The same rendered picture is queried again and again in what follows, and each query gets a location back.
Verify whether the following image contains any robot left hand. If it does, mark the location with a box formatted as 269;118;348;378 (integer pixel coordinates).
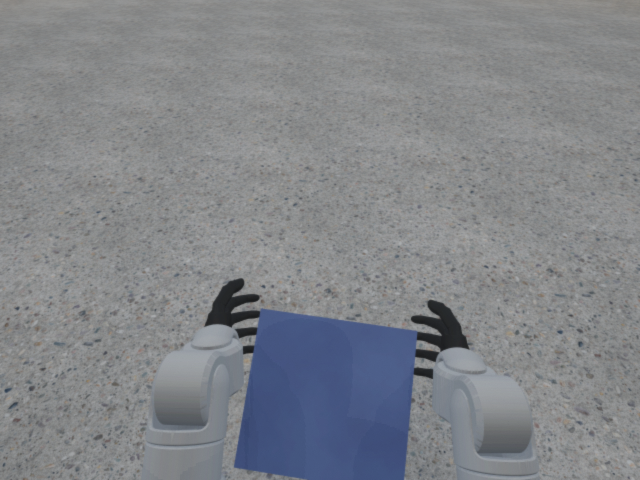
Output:
204;278;260;354

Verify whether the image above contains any right robot forearm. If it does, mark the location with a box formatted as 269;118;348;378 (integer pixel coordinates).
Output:
432;347;540;480

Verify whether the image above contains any left robot forearm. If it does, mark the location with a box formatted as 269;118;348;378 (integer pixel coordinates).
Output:
141;324;244;480

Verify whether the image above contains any carton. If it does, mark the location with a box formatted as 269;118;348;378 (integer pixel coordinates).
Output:
234;309;417;480

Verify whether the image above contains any robot right hand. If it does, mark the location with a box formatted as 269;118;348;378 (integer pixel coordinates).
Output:
411;300;470;379

